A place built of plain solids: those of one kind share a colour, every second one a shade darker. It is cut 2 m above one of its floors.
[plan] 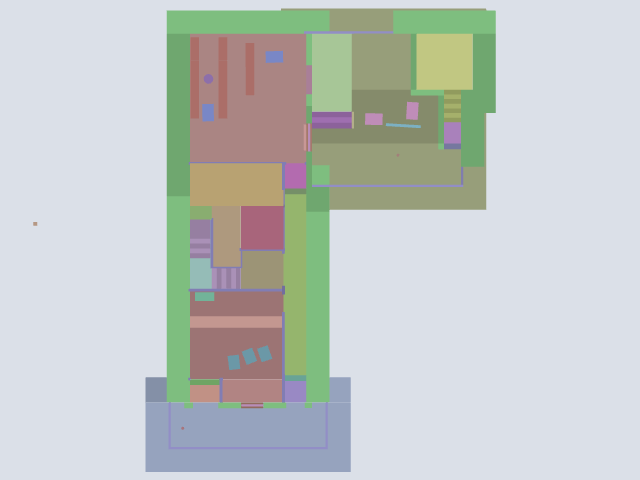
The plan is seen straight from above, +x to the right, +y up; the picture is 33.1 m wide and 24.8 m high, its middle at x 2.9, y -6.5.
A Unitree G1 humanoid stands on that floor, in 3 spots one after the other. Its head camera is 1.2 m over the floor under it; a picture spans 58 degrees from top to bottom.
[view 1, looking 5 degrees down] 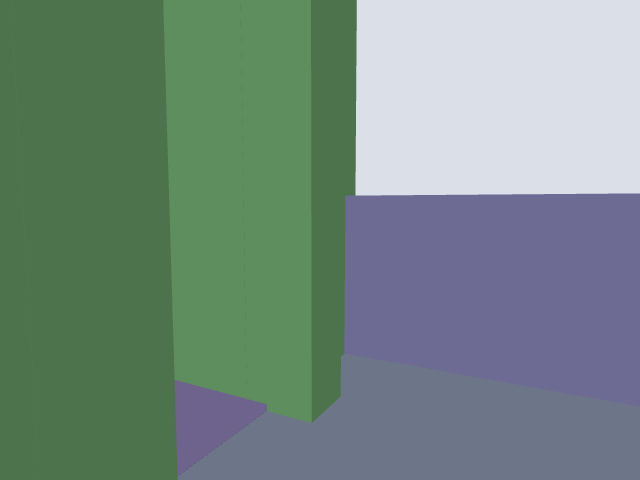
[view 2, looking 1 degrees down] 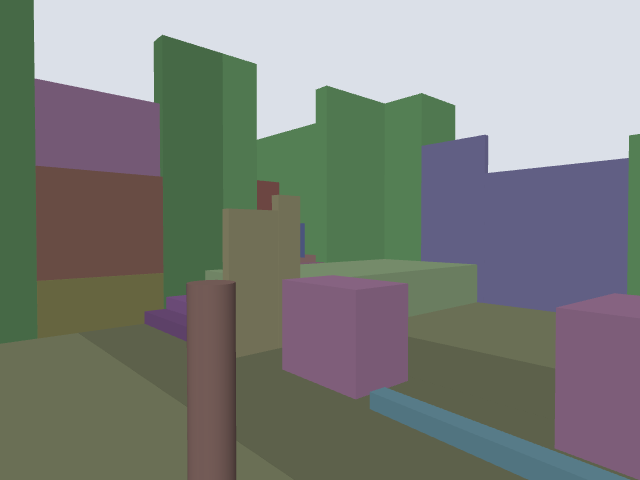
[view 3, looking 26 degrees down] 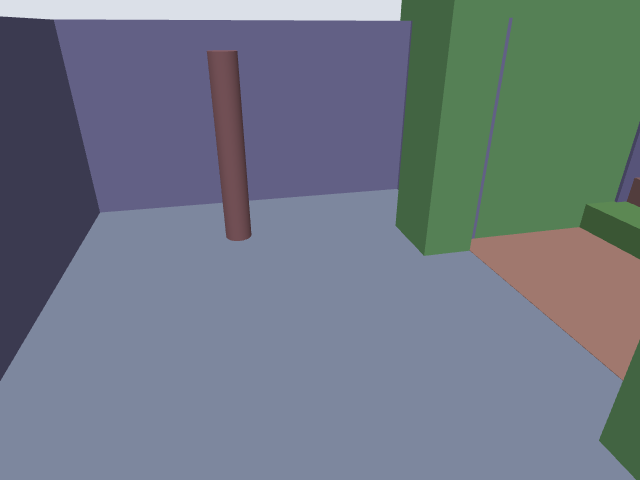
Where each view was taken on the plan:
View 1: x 0.14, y -16.29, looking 28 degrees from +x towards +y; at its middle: wall_brick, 2.36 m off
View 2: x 8.25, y -2.82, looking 138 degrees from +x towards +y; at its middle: wall_brick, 8.00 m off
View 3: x -1.61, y -16.29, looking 167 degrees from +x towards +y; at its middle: yard_forep_concrete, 2.74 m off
